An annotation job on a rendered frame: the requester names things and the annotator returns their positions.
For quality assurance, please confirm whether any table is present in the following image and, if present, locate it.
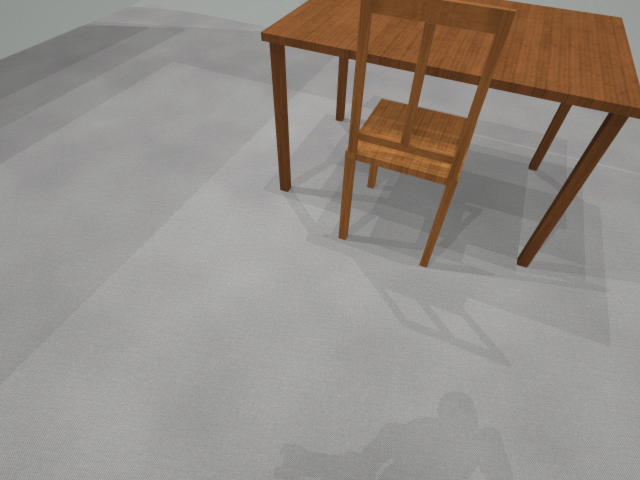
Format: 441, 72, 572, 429
261, 0, 640, 268

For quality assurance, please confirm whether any chair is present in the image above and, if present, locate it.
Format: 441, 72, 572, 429
338, 0, 517, 268

